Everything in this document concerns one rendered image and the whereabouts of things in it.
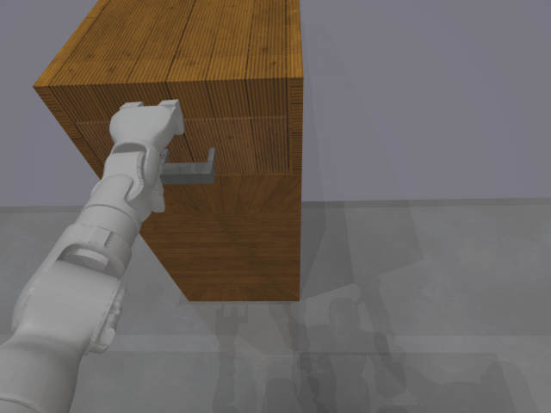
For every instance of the cabinet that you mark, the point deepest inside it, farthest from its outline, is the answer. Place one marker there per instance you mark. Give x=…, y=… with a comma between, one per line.
x=237, y=239

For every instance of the drawer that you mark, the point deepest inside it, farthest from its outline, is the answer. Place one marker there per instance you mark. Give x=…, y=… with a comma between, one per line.
x=244, y=145

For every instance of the robot left upper arm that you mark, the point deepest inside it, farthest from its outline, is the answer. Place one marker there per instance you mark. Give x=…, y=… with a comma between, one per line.
x=73, y=311

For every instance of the left robot hand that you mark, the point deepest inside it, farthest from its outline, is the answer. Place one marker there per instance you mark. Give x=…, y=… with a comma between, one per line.
x=156, y=125

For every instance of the handle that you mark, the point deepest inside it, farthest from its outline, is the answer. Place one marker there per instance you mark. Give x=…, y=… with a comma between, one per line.
x=187, y=173

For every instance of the left robot forearm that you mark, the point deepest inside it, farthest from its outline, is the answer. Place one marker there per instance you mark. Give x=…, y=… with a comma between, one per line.
x=103, y=234

